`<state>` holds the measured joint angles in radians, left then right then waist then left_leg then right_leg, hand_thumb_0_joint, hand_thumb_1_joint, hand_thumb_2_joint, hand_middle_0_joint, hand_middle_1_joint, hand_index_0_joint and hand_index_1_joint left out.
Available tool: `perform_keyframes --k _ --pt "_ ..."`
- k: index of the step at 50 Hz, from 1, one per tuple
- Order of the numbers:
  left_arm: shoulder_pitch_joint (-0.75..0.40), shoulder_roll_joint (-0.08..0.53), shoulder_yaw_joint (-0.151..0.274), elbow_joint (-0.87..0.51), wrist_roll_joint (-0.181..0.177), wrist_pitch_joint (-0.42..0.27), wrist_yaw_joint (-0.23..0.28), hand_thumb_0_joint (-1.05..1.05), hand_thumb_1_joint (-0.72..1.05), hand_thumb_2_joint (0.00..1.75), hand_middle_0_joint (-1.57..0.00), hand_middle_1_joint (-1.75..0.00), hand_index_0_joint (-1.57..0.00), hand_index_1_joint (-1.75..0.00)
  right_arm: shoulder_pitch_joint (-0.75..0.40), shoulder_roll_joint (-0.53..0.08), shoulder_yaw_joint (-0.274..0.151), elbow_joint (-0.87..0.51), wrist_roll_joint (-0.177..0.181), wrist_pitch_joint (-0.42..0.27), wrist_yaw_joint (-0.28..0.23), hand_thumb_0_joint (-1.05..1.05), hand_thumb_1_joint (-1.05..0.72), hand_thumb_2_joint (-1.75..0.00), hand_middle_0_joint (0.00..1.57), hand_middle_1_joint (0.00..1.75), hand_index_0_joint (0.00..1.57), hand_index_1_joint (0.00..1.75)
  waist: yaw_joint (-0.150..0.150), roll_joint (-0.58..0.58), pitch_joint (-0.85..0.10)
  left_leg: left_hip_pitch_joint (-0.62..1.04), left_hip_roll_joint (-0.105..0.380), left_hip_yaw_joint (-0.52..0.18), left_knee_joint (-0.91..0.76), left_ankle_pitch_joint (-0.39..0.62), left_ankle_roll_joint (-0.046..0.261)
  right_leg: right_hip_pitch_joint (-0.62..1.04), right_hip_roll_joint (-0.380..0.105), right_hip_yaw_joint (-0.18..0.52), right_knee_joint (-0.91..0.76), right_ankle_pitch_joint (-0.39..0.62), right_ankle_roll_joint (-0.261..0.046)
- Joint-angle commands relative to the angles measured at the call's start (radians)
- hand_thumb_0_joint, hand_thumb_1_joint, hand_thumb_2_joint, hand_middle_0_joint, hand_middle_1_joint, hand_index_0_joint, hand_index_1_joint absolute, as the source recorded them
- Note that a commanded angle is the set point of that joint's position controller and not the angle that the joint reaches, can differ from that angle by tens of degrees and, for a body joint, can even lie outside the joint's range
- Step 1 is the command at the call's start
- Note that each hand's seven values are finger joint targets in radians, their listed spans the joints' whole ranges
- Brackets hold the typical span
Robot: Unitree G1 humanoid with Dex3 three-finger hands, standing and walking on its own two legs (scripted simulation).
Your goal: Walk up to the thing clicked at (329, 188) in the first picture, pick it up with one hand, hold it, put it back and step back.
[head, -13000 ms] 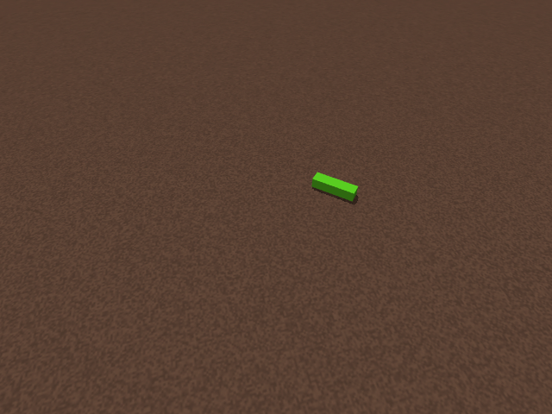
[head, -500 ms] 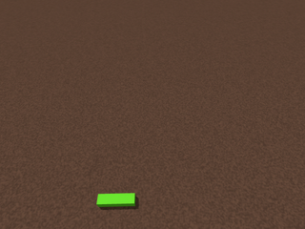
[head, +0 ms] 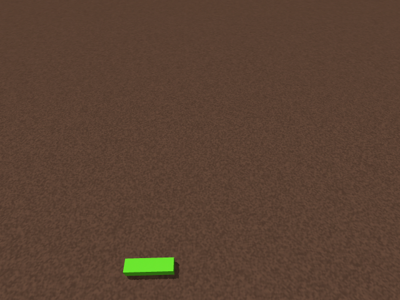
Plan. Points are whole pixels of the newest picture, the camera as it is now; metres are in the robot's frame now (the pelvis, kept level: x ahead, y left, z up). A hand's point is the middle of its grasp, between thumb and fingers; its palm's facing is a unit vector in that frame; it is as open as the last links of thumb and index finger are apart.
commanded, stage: walk up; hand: left
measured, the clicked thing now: (149, 266) +0.41 +0.26 -0.75
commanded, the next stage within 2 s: none
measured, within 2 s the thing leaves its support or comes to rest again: neither
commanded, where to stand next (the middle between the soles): +0.03 +0.02 m, yaw +0 degrees
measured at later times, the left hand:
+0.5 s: hand out of the picture +0.05 +0.31 -0.16, palm faces -0.01 -0.90 -0.44, open 7.4 cm
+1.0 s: hand out of the picture +0.07 +0.32 -0.19, palm faces -0.08 -0.95 -0.30, open 7.4 cm
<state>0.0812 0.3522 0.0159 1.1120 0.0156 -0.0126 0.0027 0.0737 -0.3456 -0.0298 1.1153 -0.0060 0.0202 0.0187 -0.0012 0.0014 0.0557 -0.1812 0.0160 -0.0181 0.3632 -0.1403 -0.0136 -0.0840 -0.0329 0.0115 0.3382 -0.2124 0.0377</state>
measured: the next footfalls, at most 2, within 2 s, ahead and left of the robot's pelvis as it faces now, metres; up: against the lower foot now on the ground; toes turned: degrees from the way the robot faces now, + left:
left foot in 0.58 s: -0.01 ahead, +0.18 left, +0.00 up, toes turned -1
right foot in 1.12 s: +0.07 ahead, -0.11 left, +0.00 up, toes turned -2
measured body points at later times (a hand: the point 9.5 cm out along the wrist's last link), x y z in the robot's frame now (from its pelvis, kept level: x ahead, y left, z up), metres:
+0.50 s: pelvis -0.03 +0.03 -0.01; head +0.03 +0.02 +0.43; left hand +0.05 +0.35 -0.13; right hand +0.07 -0.30 -0.14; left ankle -0.03 +0.14 -0.71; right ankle -0.02 -0.14 -0.75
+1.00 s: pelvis -0.02 +0.04 -0.02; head +0.03 +0.10 +0.43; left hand +0.08 +0.37 -0.17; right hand -0.01 -0.31 -0.08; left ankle -0.05 +0.18 -0.75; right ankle +0.05 -0.12 -0.70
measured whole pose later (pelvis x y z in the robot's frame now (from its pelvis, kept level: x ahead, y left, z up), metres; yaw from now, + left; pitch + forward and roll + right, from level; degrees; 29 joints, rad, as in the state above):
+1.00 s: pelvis -0.02 +0.04 -0.02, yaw -3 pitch -4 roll +0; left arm 0.18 0.47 0.10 0.89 0.03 0.11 -0.05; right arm 0.34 -0.39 -0.09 0.89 -0.02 -0.05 -0.07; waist 0.00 -0.14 0.18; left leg -0.11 0.03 0.02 0.55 -0.37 -0.02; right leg -0.48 0.03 0.17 0.94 -0.31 0.01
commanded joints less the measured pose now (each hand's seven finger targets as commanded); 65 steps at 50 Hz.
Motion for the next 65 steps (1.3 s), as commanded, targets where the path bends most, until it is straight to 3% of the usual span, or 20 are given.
perform_keyframes --k 1,13,14,16,18,20,22,25,28,30,32,35,40,50,55,56,57,58,62,65 --pt "-0.025 0.221 0.040 -0.050 0.000 -0.018 0.013 0.00 0.90 0.90 -0.20 -0.30 -0.20 -0.30 -0.040 -0.209 -0.035 -0.066 0.002 -0.020 -0.009 0.00 -0.90 -0.90 0.20 0.30 0.20 0.30 -0.002 0.017 -0.080 0.065 0.102 -0.087 -0.058 0.086 0.035 -0.037 -0.088 0.054 -0.063 0.105 -0.054" --pt "-0.013 0.221 0.041 -0.052 -0.001 -0.018 0.010 0.00 0.90 0.90 -0.20 -0.30 -0.20 -0.30 -0.038 -0.214 -0.034 -0.069 0.000 -0.022 -0.007 0.00 -0.90 -0.90 0.20 0.30 0.20 0.30 0.001 0.021 -0.075 0.062 0.098 -0.100 -0.071 0.034 0.036 -0.051 -0.083 0.053 -0.069 0.060 -0.053" --pt "0.009 0.301 0.072 -0.061 -0.019 -0.011 0.033 0.00 0.90 0.90 -0.20 -0.30 -0.20 -0.30 -0.052 -0.289 -0.068 -0.092 -0.017 0.008 0.002 0.00 -0.90 -0.90 0.20 0.30 0.20 0.30 0.011 0.061 0.011 0.019 0.074 -0.081 0.042 0.269 0.035 -0.111 -0.113 0.069 0.026 0.303 -0.062" --pt "0.033 0.297 0.079 -0.077 -0.027 -0.004 0.048 0.00 0.90 0.90 -0.20 -0.30 -0.20 -0.30 -0.028 -0.241 -0.064 -0.115 -0.006 0.022 0.005 0.00 -0.90 -0.90 0.20 0.30 0.20 0.30 0.010 0.009 -0.043 0.030 0.056 -0.049 0.117 0.305 0.034 -0.091 -0.136 0.070 0.059 0.394 -0.088" --pt "0.026 0.314 0.089 -0.106 -0.025 0.000 0.055 0.00 0.90 0.90 -0.20 -0.30 -0.20 -0.30 -0.009 -0.236 -0.071 -0.144 -0.007 0.033 0.012 0.00 -0.90 -0.90 0.20 0.30 0.20 0.30 0.010 -0.056 -0.090 0.018 0.026 -0.027 0.229 0.190 0.033 -0.090 -0.192 0.125 0.063 0.415 -0.139" --pt "0.007 0.343 0.102 -0.144 -0.005 0.006 0.062 0.00 0.90 0.90 -0.20 -0.30 -0.20 -0.30 -0.013 -0.228 -0.079 -0.189 -0.017 0.058 0.023 0.00 -0.90 -0.90 0.20 0.30 0.20 0.30 0.024 -0.185 -0.067 -0.107 -0.041 -0.030 0.475 -0.296 0.019 -0.109 -0.336 0.250 0.016 0.465 -0.256" --pt "0.013 0.366 0.116 -0.183 0.014 0.002 0.072 0.00 0.90 0.90 -0.20 -0.30 -0.20 -0.30 0.022 -0.233 -0.087 -0.231 -0.029 0.077 0.031 0.00 -0.90 -0.90 0.20 0.30 0.20 0.30 0.019 -0.202 -0.044 -0.178 -0.002 -0.111 0.655 -0.385 0.023 -0.166 -0.417 0.298 0.028 0.489 -0.332" --pt "-0.014 0.333 0.105 -0.207 0.028 -0.006 0.071 0.00 0.90 0.90 -0.20 -0.30 -0.20 -0.30 0.077 -0.231 -0.102 -0.237 -0.021 0.060 0.038 0.00 -0.90 -0.90 0.20 0.30 0.20 0.30 -0.024 -0.202 -0.117 -0.178 0.021 -0.102 0.525 -0.398 0.033 -0.078 -0.306 0.167 0.128 0.416 -0.264" --pt "-0.045 0.244 0.068 -0.246 0.040 0.004 0.030 0.00 0.90 0.90 -0.20 -0.30 -0.20 -0.30 0.204 -0.195 -0.100 -0.174 -0.018 0.004 0.023 0.00 -0.90 -0.90 0.20 0.30 0.20 0.30 -0.082 -0.116 -0.189 0.131 -0.018 -0.004 -0.015 -0.213 0.031 -0.187 -0.133 0.035 0.335 0.028 -0.157" --pt "0.013 0.131 0.045 -0.280 0.032 0.026 0.015 0.00 0.90 0.90 -0.20 -0.30 -0.20 -0.30 0.288 -0.365 -0.137 -0.171 -0.050 -0.048 -0.009 0.00 -0.90 -0.90 0.20 0.30 0.20 0.30 -0.070 0.229 -0.129 0.328 0.275 -0.512 -0.098 -0.008 0.067 -0.595 0.109 0.082 0.726 -0.425 -0.069" --pt "0.010 0.258 0.078 -0.248 0.025 0.042 0.018 0.00 0.90 0.90 -0.20 -0.30 -0.20 -0.30 0.194 -0.469 -0.151 -0.210 -0.018 -0.070 -0.028 0.00 -0.90 -0.90 0.20 0.30 0.20 0.30 -0.048 0.113 -0.076 0.110 0.415 -0.650 -0.119 -0.153 0.213 -0.514 -0.002 0.217 0.708 -0.330 -0.080" --pt "0.042 0.312 0.118 -0.242 0.028 0.066 -0.027 0.00 0.90 0.90 -0.20 -0.30 -0.20 -0.30 0.206 -0.377 -0.137 -0.213 -0.017 -0.099 -0.077 0.00 -0.90 -0.90 0.20 0.30 0.20 0.30 -0.003 0.017 0.014 0.212 0.268 -0.322 0.003 0.170 0.117 -0.584 -0.003 0.264 0.758 -0.176 -0.065" --pt "0.084 0.273 0.132 -0.291 0.038 0.113 -0.066 0.00 0.90 0.90 -0.20 -0.30 -0.20 -0.30 0.295 -0.336 -0.138 -0.231 -0.006 -0.112 -0.119 0.00 -0.90 -0.90 0.20 0.30 0.20 0.30 0.000 0.075 0.078 0.063 0.227 -0.172 -0.002 0.407 0.023 -0.504 0.069 0.235 0.808 -0.051 -0.040" --pt "0.016 0.242 0.109 -0.356 0.012 0.088 -0.046 0.00 0.90 0.90 -0.20 -0.30 -0.20 -0.30 0.261 -0.331 -0.128 -0.324 -0.012 -0.078 -0.104 0.00 -0.90 -0.90 0.20 0.30 0.20 0.30 -0.040 0.227 0.044 0.103 0.239 -0.082 0.112 0.511 0.186 -0.380 0.032 0.083 0.474 -0.136 -0.039" --pt "0.135 0.255 0.144 -0.339 0.032 0.074 -0.056 0.00 0.90 0.90 -0.20 -0.30 -0.20 -0.30 0.245 -0.343 -0.114 -0.361 0.011 -0.054 -0.107 0.00 -0.90 -0.90 0.20 0.30 0.20 0.30 0.038 0.109 -0.099 0.026 0.175 -0.024 0.425 0.526 0.147 -0.071 0.046 -0.021 0.129 -0.001 -0.107" --pt "0.198 0.317 0.164 -0.337 0.042 0.067 -0.052 0.00 0.90 0.90 -0.20 -0.30 -0.20 -0.30 0.285 -0.304 -0.098 -0.364 0.028 -0.053 -0.106 0.00 -0.90 -0.90 0.20 0.30 0.20 0.30 0.078 -0.085 -0.175 -0.058 0.072 0.017 0.675 0.244 0.085 0.050 -0.058 0.107 0.091 0.362 -0.165" --pt "0.168 0.364 0.178 -0.365 0.048 0.061 -0.048 0.00 0.90 0.90 -0.20 -0.30 -0.20 -0.30 0.345 -0.237 -0.077 -0.366 0.027 -0.051 -0.113 0.00 -0.90 -0.90 0.20 0.30 0.20 0.30 0.056 -0.301 -0.181 -0.319 -0.097 0.000 0.831 -0.474 0.037 0.194 -0.222 0.356 0.129 0.674 -0.266" --pt "0.141 0.338 0.163 -0.404 0.039 0.062 -0.043 0.00 0.90 0.90 -0.20 -0.30 -0.20 -0.30 0.342 -0.247 -0.081 -0.345 0.019 -0.042 -0.134 0.00 -0.90 -0.90 0.20 0.30 0.20 0.30 0.080 -0.286 -0.188 -0.339 -0.094 -0.012 0.919 -0.599 0.037 0.104 -0.309 0.459 0.097 0.618 -0.387" --pt "0.044 0.237 0.138 -0.435 0.015 0.068 -0.022 0.00 0.90 0.90 -0.20 -0.30 -0.20 -0.30 0.319 -0.286 -0.077 -0.299 0.024 -0.037 -0.110 0.00 -0.90 -0.90 0.20 0.30 0.20 0.30 0.027 -0.106 -0.091 -0.314 -0.064 -0.097 0.920 -0.383 0.035 -0.066 -0.165 0.233 0.069 0.177 -0.256" --pt "0.111 0.216 0.124 -0.396 -0.001 0.021 -0.002 0.00 0.90 0.90 -0.20 -0.30 -0.20 -0.30 0.287 -0.247 -0.052 -0.307 0.008 -0.038 -0.076 0.00 -0.90 -0.90 0.20 0.30 0.20 0.30 0.048 -0.041 -0.120 -0.317 -0.041 -0.149 0.796 -0.294 0.020 -0.010 -0.182 0.268 0.057 0.055 -0.243"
